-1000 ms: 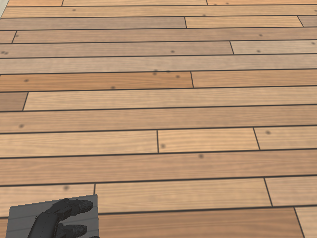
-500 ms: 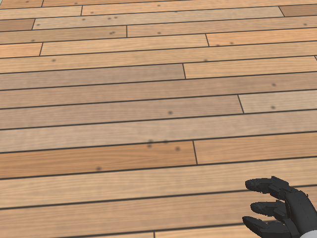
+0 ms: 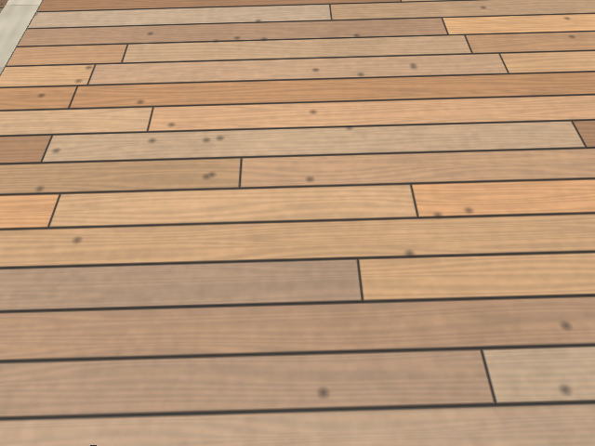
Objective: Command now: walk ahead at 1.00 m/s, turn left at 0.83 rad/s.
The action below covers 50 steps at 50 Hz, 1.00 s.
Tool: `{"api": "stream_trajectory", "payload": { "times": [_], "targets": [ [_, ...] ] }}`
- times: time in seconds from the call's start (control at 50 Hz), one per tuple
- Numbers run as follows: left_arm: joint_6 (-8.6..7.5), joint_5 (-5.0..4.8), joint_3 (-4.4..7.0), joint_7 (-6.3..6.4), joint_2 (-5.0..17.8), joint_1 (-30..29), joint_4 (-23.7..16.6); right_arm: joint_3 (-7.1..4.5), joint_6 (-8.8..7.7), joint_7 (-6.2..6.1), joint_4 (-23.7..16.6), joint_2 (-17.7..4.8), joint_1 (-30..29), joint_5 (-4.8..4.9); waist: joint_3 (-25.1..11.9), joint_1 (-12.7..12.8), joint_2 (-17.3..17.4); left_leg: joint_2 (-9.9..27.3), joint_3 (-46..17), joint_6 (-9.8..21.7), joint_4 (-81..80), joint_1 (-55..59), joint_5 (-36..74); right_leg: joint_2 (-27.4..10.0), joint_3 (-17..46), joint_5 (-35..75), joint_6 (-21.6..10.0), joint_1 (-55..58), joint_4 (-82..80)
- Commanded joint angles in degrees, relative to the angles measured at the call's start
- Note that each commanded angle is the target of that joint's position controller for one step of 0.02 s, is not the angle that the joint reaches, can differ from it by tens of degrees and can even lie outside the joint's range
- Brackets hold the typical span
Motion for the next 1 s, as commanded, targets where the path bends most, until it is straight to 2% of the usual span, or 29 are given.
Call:
{"api": "stream_trajectory", "payload": {
  "times": [0.02,0.08,0.14,0.18,0.2,0.24,0.28,0.3,0.32,0.34,0.36,0.38,0.4,0.42,0.44,0.48,0.52,0.56,0.64,0.7,0.72,0.74,0.76,0.78,0.8,0.82,0.84,0.9,1.0],
  "targets": [
    [-0.66,-0.55,2.87,0.3,6.77,11.01,1.42,-0.01,0.68,1.32,-7.03,-2.23,-7.05,-1.3,2.09,6.48,-6.51,6.84,-0.11,-0.43,5.32,-26.84,4.02,-16.41,20.17,-5.89,-7.33,20.17,-22.66],
    [-2.14,-2.41,2.32,-0.55,3.9,13.81,5.4,0.81,2.6,2.55,-10.46,0.51,-13.58,-1.65,4.48,4.93,-6.81,8.3,1.54,-0.55,3.31,-30.27,5.86,-14.15,7.26,12.46,-5.25,19.89,-24.77],
    [-3.03,-2.45,2.47,-0.56,4.68,11.18,6.35,1.84,2.39,3.9,-15.34,0.72,-20.52,-1.6,6.29,2.54,-7.81,8.66,3.91,0.17,-7.77,-28.25,14.38,-12.36,-3.69,23.68,-4.4,17.03,-27.42],
    [-3.01,-2.31,2.8,-0.1,6.46,9.83,6.7,2.35,2.38,5.02,-16.49,0.12,-24.15,-1.46,7.74,2.03,-4.53,6.55,9.11,1.58,-20.11,-19.94,20.06,-9.86,-10.61,27.21,-3.31,14.22,-30.67],
    [-3.0,-2.4,3.01,0.08,7.74,11.46,7.23,2.44,2.3,5.28,-16.59,0.01,-25.32,-1.51,7.67,2.4,-3.7,4.31,12.44,2.56,-23.97,-15.21,21.28,-9.3,-12.59,37.82,-2.91,14.49,-29.5],
    [-2.23,-2.39,3.86,0.66,11.59,14.13,7.36,1.93,2.19,4.83,-15.23,-1.82,-21.79,-1.34,3.66,0.05,-5.37,-0.59,15.76,4.17,-25.8,-7.53,19.12,-10.25,-13.52,64.28,-2.73,20.04,-20.59],
    [-0.4,-2.01,4.95,1.22,15.45,11.07,5.8,0.15,2.14,3.67,-10.92,-5.87,-6.09,-1.32,-5.07,-8.59,-7.5,-3.55,14.03,6.66,-26.15,8.78,14.17,-12.7,-12.21,75.66,-3.12,20.1,0.7],
    [0.25,-1.67,4.82,1.16,15.12,9.63,4.96,-1.33,2.13,2.54,-6.64,-8.19,6.01,-1.7,-10.21,-13.22,-5.71,-3.8,9.7,8.58,-30.5,24.71,13.34,-12.13,-11.06,67.22,-3.23,12.53,17.49],
    [0.27,-1.43,4.36,0.51,11.53,9.91,5.52,-3.19,3.01,1.01,-5.46,-11.13,4.28,-0.48,-8.68,-10.73,5.16,0.51,0.4,9.22,-35.37,34.64,8.93,-1.21,-10.63,12.67,-1.77,-2.04,40.8],
    [-0.23,-2.14,1.81,-0.03,4.58,21.88,0.64,-3.11,3.04,0.6,-9.4,-17.2,-4.0,-2.94,-15.6,2.77,13.83,17.91,-27.5,15.5,-38.03,45.07,16.87,0.6,-2.99,-14.98,-0.75,-18.93,58.87],
    [-1.24,-2.66,2.28,0.11,9.52,15.08,-0.8,-3.45,3.65,-0.39,-11.01,-15.37,-0.91,-2.13,-21.25,-4.02,6.24,20.3,-38.35,19.17,-50.27,44.64,7.53,1.9,4.18,-8.48,-0.35,-23.78,60.98],
    [-1.46,-3.15,2.12,0.32,10.02,12.53,-0.77,-2.76,2.92,-1.35,-9.34,-12.93,-3.2,-1.93,-8.77,-1.04,0.45,20.4,-33.55,17.0,-53.9,33.6,12.44,-1.14,3.71,-5.09,-0.21,-26.14,56.78],
    [-1.23,-2.53,1.74,0.33,9.05,11.32,-0.46,-1.74,1.82,-1.66,-8.4,-10.0,-5.85,-1.42,-1.48,2.43,-3.72,18.2,-26.75,14.96,-53.14,22.08,24.55,-3.84,3.58,-3.73,-0.04,-22.23,50.45],
    [-0.3,-1.85,1.34,0.25,7.84,12.67,1.0,-0.89,0.66,-1.64,-8.42,-8.3,-8.34,-1.58,1.14,5.17,-5.89,16.41,-20.47,13.66,-51.85,13.34,39.22,-4.8,3.81,-4.73,0.17,-16.38,47.09],
    [1.13,-1.28,1.29,0.0,7.22,14.78,2.09,-0.22,-0.28,-1.43,-8.04,-6.59,-8.84,-0.81,2.33,7.07,-6.69,14.4,-15.0,12.25,-52.48,6.37,47.54,-5.64,4.02,-5.55,0.6,-10.46,42.27],
    [2.8,-1.48,1.25,-0.68,6.08,14.82,2.64,0.29,-1.56,-0.64,-6.34,-5.75,-8.84,-0.38,2.49,8.5,-4.93,11.04,-7.42,10.53,-54.58,1.9,55.74,-5.25,2.63,-5.21,0.93,-6.16,32.74],
    [2.81,-1.84,0.89,-1.0,3.99,11.29,1.8,0.33,-2.08,-0.2,-4.77,-5.5,-7.75,-0.2,2.55,7.83,-2.59,6.4,-1.25,7.08,-54.28,3.48,64.92,-3.46,-0.19,2.2,-0.14,-5.88,22.16],
    [2.32,-2.41,0.37,-1.21,2.25,8.87,1.69,0.56,-2.08,-0.13,-4.14,-4.37,-8.55,0.07,0.83,6.62,-0.15,2.92,3.26,3.77,-54.56,5.69,62.49,-1.36,-2.39,13.16,-1.15,-3.24,10.79],
    [1.49,-2.58,0.31,-0.83,2.14,3.51,1.73,0.95,-1.89,-0.72,-1.23,-3.24,-3.79,0.31,-0.25,2.47,0.7,4.48,3.78,1.18,-52.82,15.01,57.04,2.33,-3.74,26.22,-2.63,-1.56,-2.01],
    [0.56,-1.58,1.64,-0.18,5.5,14.67,5.94,0.22,-1.27,-1.95,-0.53,-5.43,-6.22,-0.46,-1.91,7.58,3.49,7.31,1.62,-0.27,-42.19,17.45,61.23,4.2,-0.96,21.28,-4.74,7.52,-5.07],
    [-0.28,-1.24,2.01,0.0,6.23,20.84,8.28,0.1,-0.87,-2.12,-0.58,-5.71,-8.24,-0.04,-2.4,11.37,1.69,5.7,2.77,-0.92,-33.25,16.81,56.44,2.87,-0.16,27.46,-5.5,12.71,-11.08],
    [-0.93,-1.12,2.76,0.35,9.71,24.45,9.58,0.24,-0.63,-2.17,-1.47,-4.85,-7.14,0.35,-5.61,11.98,-4.58,0.2,4.89,-1.87,-17.71,12.29,36.34,-4.77,5.72,56.68,-7.62,20.05,-9.06],
    [-0.66,-1.29,2.68,0.13,11.44,21.54,8.93,1.49,0.21,-2.05,0.82,3.34,9.04,2.1,-15.95,3.52,-18.26,-8.65,2.14,-4.1,1.27,0.28,-16.98,-22.11,25.09,86.17,-20.05,33.78,-4.29],
    [0.31,-3.36,2.47,-0.3,9.28,19.54,7.46,1.21,1.18,-2.5,3.7,-0.61,9.47,0.31,-19.72,4.74,-9.61,-8.21,-5.58,-3.71,4.55,0.31,-13.61,-21.04,29.82,75.66,-21.32,29.77,-9.16],
    [0.97,-3.97,2.04,-0.06,7.02,13.22,6.41,0.71,1.74,-2.39,3.19,-2.68,4.56,-0.55,-12.22,3.43,-5.52,-5.82,-5.55,-4.23,5.23,-1.85,-9.76,-18.87,25.68,57.84,-20.54,22.09,-12.94],
    [1.6,-3.68,1.01,0.11,3.74,8.69,5.7,0.74,2.18,-2.25,2.37,-3.24,-0.29,-1.5,-6.68,2.88,-1.93,-3.44,-4.08,-4.45,1.31,-3.08,-7.75,-16.04,22.09,44.15,-18.27,15.82,-15.89],
    [1.74,-3.47,0.3,0.36,2.29,7.59,5.92,0.93,2.88,-1.98,1.94,-2.62,-3.31,-1.58,-3.43,2.86,-1.91,-1.82,-3.77,-4.87,-3.18,-2.21,-6.49,-13.75,18.25,38.48,-15.95,11.25,-18.3],
    [2.11,-2.47,0.32,0.4,3.76,8.45,8.26,1.86,5.4,-1.52,3.86,0.23,-1.55,-1.31,-3.19,1.63,-5.65,-1.47,-0.16,-5.8,-13.21,6.12,-5.44,-9.36,12.07,25.8,-12.17,3.57,-21.9],
    [3.36,-2.27,1.2,0.23,6.39,8.76,9.97,2.28,6.55,-2.33,5.55,-0.18,-5.36,-1.07,-1.92,3.39,-8.83,0.27,2.93,-5.26,-26.66,5.74,-4.32,-8.49,13.66,-3.94,-10.38,2.96,-26.61]
  ]
}}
